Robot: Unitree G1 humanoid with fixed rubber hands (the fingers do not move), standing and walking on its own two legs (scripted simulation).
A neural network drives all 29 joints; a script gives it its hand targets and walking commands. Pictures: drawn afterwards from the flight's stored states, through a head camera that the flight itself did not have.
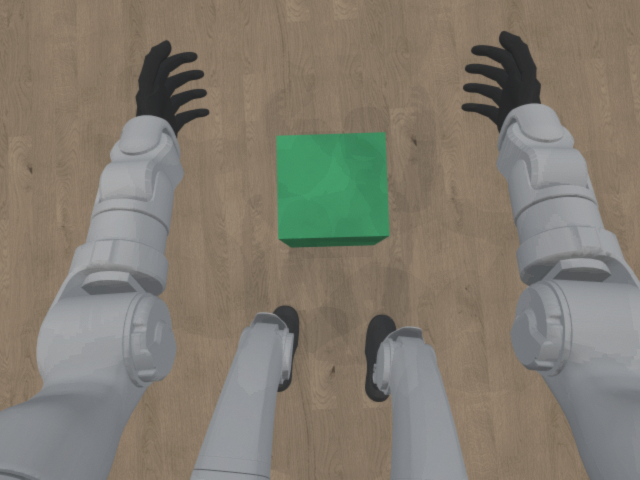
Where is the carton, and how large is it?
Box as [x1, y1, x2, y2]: [276, 132, 389, 247]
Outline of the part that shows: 384,132 276,136 279,239 291,247 374,244 389,235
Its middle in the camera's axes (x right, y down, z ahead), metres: +0.02 -0.10 +0.86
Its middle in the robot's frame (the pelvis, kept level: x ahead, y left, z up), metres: +0.50 +0.04 -0.51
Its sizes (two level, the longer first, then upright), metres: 0.210 0.200 0.250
